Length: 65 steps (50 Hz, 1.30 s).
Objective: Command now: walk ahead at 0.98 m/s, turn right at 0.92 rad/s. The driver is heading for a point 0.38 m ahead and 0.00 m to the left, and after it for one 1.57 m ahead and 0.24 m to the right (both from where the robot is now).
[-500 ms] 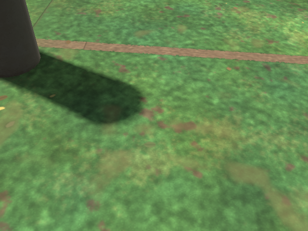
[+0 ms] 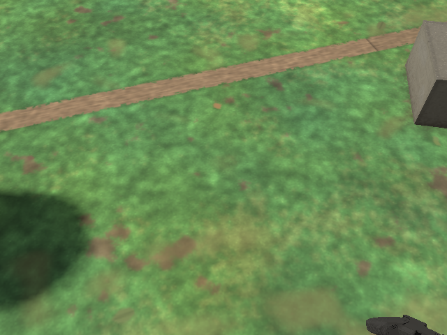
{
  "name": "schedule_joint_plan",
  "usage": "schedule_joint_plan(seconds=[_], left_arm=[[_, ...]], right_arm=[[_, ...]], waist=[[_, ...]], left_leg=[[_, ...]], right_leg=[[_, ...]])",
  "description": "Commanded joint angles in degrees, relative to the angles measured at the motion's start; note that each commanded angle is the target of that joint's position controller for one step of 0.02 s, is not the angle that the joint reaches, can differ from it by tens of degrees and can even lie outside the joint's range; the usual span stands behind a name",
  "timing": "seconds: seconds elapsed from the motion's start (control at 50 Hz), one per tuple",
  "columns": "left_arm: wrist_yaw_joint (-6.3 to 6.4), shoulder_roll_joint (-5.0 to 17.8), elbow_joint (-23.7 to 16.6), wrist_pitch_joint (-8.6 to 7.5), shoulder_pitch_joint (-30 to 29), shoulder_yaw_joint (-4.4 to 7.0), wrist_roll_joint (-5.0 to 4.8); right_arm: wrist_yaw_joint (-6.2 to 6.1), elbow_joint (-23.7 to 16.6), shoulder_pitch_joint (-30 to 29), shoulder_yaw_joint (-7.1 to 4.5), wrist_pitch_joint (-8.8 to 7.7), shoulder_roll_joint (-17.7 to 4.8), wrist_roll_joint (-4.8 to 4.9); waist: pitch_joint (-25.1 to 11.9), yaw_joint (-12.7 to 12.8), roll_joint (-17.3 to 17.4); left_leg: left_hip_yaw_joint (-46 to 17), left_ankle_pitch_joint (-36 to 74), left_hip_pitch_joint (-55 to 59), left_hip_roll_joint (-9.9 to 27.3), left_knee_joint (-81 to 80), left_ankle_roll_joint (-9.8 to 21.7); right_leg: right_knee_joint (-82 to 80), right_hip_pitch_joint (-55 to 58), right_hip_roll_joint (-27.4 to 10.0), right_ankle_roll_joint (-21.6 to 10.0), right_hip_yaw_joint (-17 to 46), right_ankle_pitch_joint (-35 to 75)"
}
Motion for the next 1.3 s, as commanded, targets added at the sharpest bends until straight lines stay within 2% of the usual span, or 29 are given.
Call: schedule_joint_plan(seconds=[0.02,0.08,0.12,0.14,0.16,0.18,0.22,0.3,0.4,0.44,0.5,0.54,0.56,0.58,0.6,0.64,0.66,0.72,0.8,0.9,0.96,1.0,1.02,1.04,1.06,1.08,1.12,1.18,1.3], left_arm=[[-0.17,10.1,-4.0,-1.87,-1.9,2.69,-0.87],[1.05,13.0,-4.2,-1.80,-1.6,3.28,-0.19],[0.66,14.7,-5.7,-2.14,-7.3,3.51,1.50],[0.60,5.3,-7.5,-2.72,-8.1,1.12,2.15],[0.63,1.0,-11.6,-2.48,0.4,-0.53,-1.98],[1.33,6.0,-9.3,-1.71,-4.0,-0.48,0.19],[-0.25,6.6,-9.5,-0.79,-11.0,-0.20,1.97],[-2.30,0.5,-13.9,1.14,-15.7,-2.18,2.79],[-3.91,2.5,-19.0,1.01,-26.8,-3.33,2.76],[-4.48,1.4,-19.7,0.62,-28.9,-4.07,2.36],[-3.02,3.7,-18.0,0.37,-26.2,-3.34,3.21],[-1.36,7.0,-11.8,0.30,-6.6,-1.50,3.23],[-0.28,10.7,-8.5,0.47,3.6,0.10,3.65],[0.75,16.3,-8.0,0.43,2.3,1.45,4.61],[0.72,16.6,-9.0,0.47,2.8,1.90,3.04],[0.70,10.4,-6.5,-0.47,-3.3,1.23,2.01],[0.63,8.2,-6.1,-1.15,-5.4,0.86,2.21],[0.89,2.8,-4.0,-2.51,-5.1,-0.83,1.43],[0.22,3.9,-2.1,-4.16,-2.1,-0.64,1.16],[0.83,5.1,-0.2,-5.72,1.8,-1.45,0.60],[3.33,9.5,-0.3,-3.94,2.3,-0.58,2.14],[4.48,11.7,-2.0,-1.70,-2.7,0.18,3.72],[4.39,13.2,-3.0,-1.15,-7.1,0.85,3.63],[3.00,4.0,-7.1,-3.12,-7.7,-1.18,3.73],[2.33,3.6,-11.3,-4.07,-4.0,-2.28,1.00],[2.10,5.9,-11.8,-5.04,-9.1,-2.71,2.02],[1.37,4.8,-12.9,-5.04,-12.6,-3.11,3.41],[0.96,2.8,-14.9,-0.99,-13.7,-4.04,5.33],[-0.50,1.4,-20.9,-1.00,-28.8,-5.25,1.89]], right_arm=[[0.63,-4.3,-4.5,-0.79,-0.48,-4.5,1.28],[-0.57,-3.6,0.3,-2.75,-0.96,-9.3,1.50],[-2.78,1.3,21.6,-5.47,-1.16,-15.1,2.32],[-4.10,3.1,32.6,-6.59,-1.17,-18.6,0.28],[-3.13,2.7,26.3,-7.47,-1.44,-22.2,-1.77],[-2.19,1.3,19.1,-6.94,-1.09,-15.4,-0.96],[-1.59,3.2,15.6,-5.29,-1.07,-8.2,-0.69],[-0.73,9.9,19.9,-3.78,-3.16,-4.7,0.72],[-0.34,11.3,18.1,-3.74,-4.34,-6.6,2.04],[-0.20,12.5,19.9,-4.21,-4.49,-9.7,2.49],[-0.81,14.6,24.5,-4.75,-3.57,-13.8,2.31],[-1.86,14.7,23.1,-5.46,-1.74,-17.0,1.74],[-2.08,13.8,22.3,-5.15,-1.31,-15.5,1.51],[-0.56,10.9,27.0,-3.12,-1.35,-4.5,1.93],[-0.77,8.8,26.4,-3.84,-2.21,-8.2,3.10],[-1.05,7.0,17.0,-3.62,-2.66,-8.2,2.64],[-0.83,7.3,16.2,-3.26,-2.27,-6.8,1.87],[0.70,7.2,16.5,-2.70,0.21,-4.5,0.32],[1.75,2.8,3.2,-1.65,0.84,-2.8,1.54],[3.13,1.7,-3.7,-0.90,0.08,-3.3,2.50],[2.66,4.3,2.1,-1.81,0.46,-7.1,1.66],[1.89,10.3,22.4,-4.10,0.87,-12.1,1.73],[1.00,12.9,33.4,-5.96,1.19,-14.6,1.81],[0.15,13.5,30.2,-7.50,2.35,-18.6,2.15],[0.08,11.2,25.0,-8.22,2.65,-21.2,1.84],[-0.39,9.3,22.1,-7.78,2.56,-16.2,1.97],[-0.78,10.7,18.9,-6.44,1.95,-10.7,1.87],[-0.86,9.9,16.8,-5.79,-0.24,-10.7,2.64],[0.03,8.5,20.3,-7.50,-1.49,-13.5,3.46]], waist=[[4.3,0.5,-3.2],[-1.6,-2.3,-2.9],[-13.6,-14.8,-2.6],[-20.5,-17.1,7.6],[-28.1,-7.3,30.1],[-19.5,-8.1,17.7],[-7.6,-7.8,3.3],[0.8,-3.2,4.1],[6.9,-1.5,0.8],[8.1,-1.4,2.0],[3.0,0.6,4.8],[-8.2,10.5,7.3],[-13.6,14.6,5.7],[-18.1,5.8,-12.0],[-25.7,6.1,-11.4],[-6.7,2.5,-1.6],[-3.4,0.1,0.9],[0.1,-4.4,-1.8],[7.3,-2.5,-1.5],[5.9,-1.2,-0.6],[-0.7,-5.2,-5.9],[-9.0,-15.3,-7.1],[-10.7,-21.6,-4.6],[-9.7,-12.8,16.0],[-20.7,-8.8,15.3],[-13.9,-9.7,1.7],[-0.6,-3.3,-6.7],[4.4,1.3,-6.1],[3.5,-5.7,0.9]], left_leg=[[7.2,13.5,22.3,-5.6,-9.3,1.0],[6.0,4.6,30.7,-9.4,-15.9,1.8],[4.7,-5.5,54.1,-6.6,-13.0,2.2],[-8.7,-26.4,67.1,6.9,-12.8,3.4],[-45.0,-37.4,72.5,21.5,-28.3,9.9],[-42.3,-45.0,64.5,16.6,-31.2,10.1],[-23.7,-27.4,50.1,11.4,-29.8,10.2],[-10.3,-12.5,40.1,8.2,-34.3,10.0],[9.4,2.4,31.4,2.1,-45.7,8.8],[10.6,9.2,30.1,4.5,-50.7,9.7],[13.8,48.3,44.4,5.7,-38.4,9.1],[14.7,60.0,43.6,5.8,-11.6,7.9],[13.8,45.6,33.2,3.3,7.8,7.4],[11.5,-17.5,12.6,-6.0,31.3,6.1],[0.2,-22.7,4.5,-10.1,41.0,7.6],[1.7,-11.8,-0.3,-4.1,36.3,7.8],[1.5,-11.0,2.5,-2.3,32.3,7.5],[1.6,-12.3,7.9,0.4,24.9,5.7],[4.7,0.1,2.5,-0.8,10.0,5.7],[13.5,19.8,14.2,-6.6,-8.4,9.5],[17.2,11.1,20.7,-13.6,-9.9,11.1],[15.0,3.4,38.8,-15.7,-9.8,14.0],[9.0,-1.2,49.4,-12.1,-13.9,17.8],[-9.3,8.5,65.5,-1.1,-7.8,22.5],[-37.5,-11.2,74.5,7.9,-21.3,33.7],[-40.1,-19.6,66.8,7.6,-29.9,30.7],[-30.6,-14.1,44.8,3.1,-33.4,25.3],[-20.7,-9.0,25.2,-3.7,-35.8,23.0],[-14.7,8.9,21.2,-8.8,-37.6,16.8]], right_leg=[[-9.7,-21.0,-10.6,-4.7,9.8,34.0],[3.2,-8.4,-11.4,-1.2,11.9,53.5],[30.1,-14.2,-9.8,1.0,10.5,52.7],[52.3,-24.8,-6.0,0.8,6.1,16.8],[66.2,-38.9,-1.9,2.2,-0.9,-8.2],[66.8,-43.5,-7.5,0.9,-2.3,-1.5],[61.6,-42.6,-11.8,1.4,-4.1,4.6],[56.2,-45.8,-14.0,2.2,-1.6,1.9],[31.1,-39.4,-12.9,3.8,-10.3,17.6],[23.6,-30.1,-12.9,2.3,-13.6,22.7],[19.6,-24.5,-7.7,0.0,-18.4,16.3],[17.2,-3.9,-4.6,-1.8,-17.3,9.9],[17.2,10.8,-9.7,-2.7,-10.9,4.4],[12.8,23.8,-26.9,-4.8,14.8,-10.5],[1.2,26.2,-32.1,-6.9,38.8,-13.6],[-1.4,9.2,-27.3,-6.6,21.9,0.3],[-2.4,1.8,-24.8,-5.4,16.3,4.6],[-7.5,-9.9,-20.9,-4.6,8.4,8.9],[-14.3,-12.4,-17.4,-0.1,-6.6,24.4],[-17.8,-5.3,-17.7,6.3,-17.7,53.3],[-3.0,7.1,-20.3,9.6,-20.4,84.0],[25.8,3.6,-21.6,10.4,-20.3,90.6],[51.5,-6.3,-17.4,9.9,-21.5,72.6],[75.7,-35.4,-6.1,11.6,-17.7,-4.5],[85.0,-50.5,-5.8,11.7,-5.3,-8.9],[78.0,-52.1,-9.9,9.6,-2.6,-2.4],[65.2,-46.2,-14.1,8.9,-3.6,0.4],[52.7,-38.2,-17.5,11.7,-5.7,-2.2],[19.5,-23.0,-14.6,12.5,-10.8,27.1]])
